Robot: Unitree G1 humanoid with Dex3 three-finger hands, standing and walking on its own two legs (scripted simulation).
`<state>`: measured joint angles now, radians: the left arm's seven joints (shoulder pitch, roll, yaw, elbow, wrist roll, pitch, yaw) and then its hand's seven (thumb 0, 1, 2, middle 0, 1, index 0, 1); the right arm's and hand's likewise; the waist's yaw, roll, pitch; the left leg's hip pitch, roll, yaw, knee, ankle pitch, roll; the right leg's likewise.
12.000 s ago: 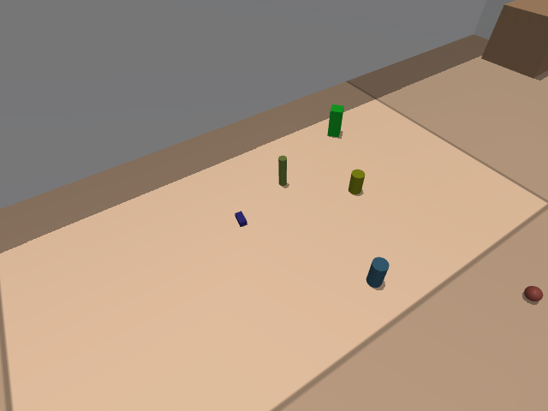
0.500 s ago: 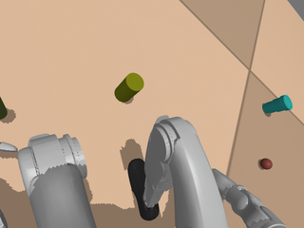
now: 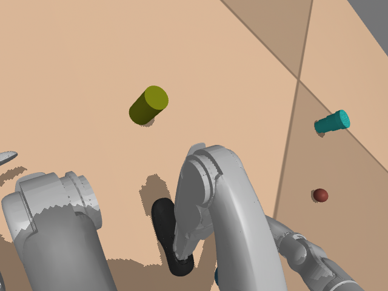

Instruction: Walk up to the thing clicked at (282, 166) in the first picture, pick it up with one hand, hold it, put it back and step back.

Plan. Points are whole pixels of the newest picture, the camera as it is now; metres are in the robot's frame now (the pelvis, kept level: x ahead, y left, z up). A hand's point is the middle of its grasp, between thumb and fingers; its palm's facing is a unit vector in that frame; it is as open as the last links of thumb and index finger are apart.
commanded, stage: close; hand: left
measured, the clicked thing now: out of the picture +0.43 +0.30 -0.19
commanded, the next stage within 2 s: settle in 0.46 s
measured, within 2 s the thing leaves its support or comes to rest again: leaves its support in 0.82 s
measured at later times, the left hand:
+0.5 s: hand out of the picture +0.42 +0.29 -0.17, palm faces +0.37 -0.93 +0.00, open 6.1 cm
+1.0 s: hand out of the picture +0.43 +0.30 -0.14, palm faces +0.36 -0.93 +0.00, open 5.1 cm
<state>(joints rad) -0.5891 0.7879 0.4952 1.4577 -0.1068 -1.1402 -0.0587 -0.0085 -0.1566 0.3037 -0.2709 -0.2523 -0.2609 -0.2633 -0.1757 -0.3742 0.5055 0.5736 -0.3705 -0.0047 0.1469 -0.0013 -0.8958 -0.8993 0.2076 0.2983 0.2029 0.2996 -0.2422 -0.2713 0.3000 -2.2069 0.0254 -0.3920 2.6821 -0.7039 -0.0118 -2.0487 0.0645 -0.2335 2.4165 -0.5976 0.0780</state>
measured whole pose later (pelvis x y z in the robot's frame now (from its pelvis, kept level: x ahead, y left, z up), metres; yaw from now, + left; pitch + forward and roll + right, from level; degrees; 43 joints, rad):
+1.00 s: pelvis +0.00 +0.00 +0.01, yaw +0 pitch +14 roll -18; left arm -0.61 0.78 0.48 1.27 -0.08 -1.02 -0.02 0.04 0.21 1.09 -0.99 -1.14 -1.03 -1.12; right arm -0.13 -0.36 0.45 0.58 -0.34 0.04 0.15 0.00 -0.89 -0.90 0.21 0.30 0.20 0.30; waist -0.24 -0.24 0.26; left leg -2.22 0.03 -0.38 2.65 -0.72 -0.01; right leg -2.06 0.06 -0.23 2.39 -0.61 0.07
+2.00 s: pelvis +0.03 -0.02 +0.07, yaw +9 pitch +30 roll -7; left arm -0.60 0.48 0.45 0.90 -0.15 -0.60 -0.22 0.04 0.21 1.10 -1.00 -1.14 -1.04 -1.11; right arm 0.07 -0.30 0.09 0.63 -0.09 0.05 0.07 0.00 -0.88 -0.89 0.21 0.30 0.20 0.30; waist -0.13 -0.02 -0.09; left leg -2.20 0.04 -0.16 2.36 -0.70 -0.03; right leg -2.13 -0.02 -0.08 2.28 -0.68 0.02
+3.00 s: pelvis +0.03 -0.02 +0.11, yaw +12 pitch +32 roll -5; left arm -0.64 0.42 0.44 0.90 -0.13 -0.56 -0.22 0.04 0.20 1.10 -1.00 -1.14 -1.04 -1.11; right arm 0.13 -0.27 0.03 0.65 -0.06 0.03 0.05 0.00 -0.91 -0.90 0.21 0.30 0.20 0.30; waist -0.12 0.00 -0.15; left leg -2.10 0.04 -0.10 2.22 -0.68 -0.02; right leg -2.05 -0.03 -0.04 2.17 -0.68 0.02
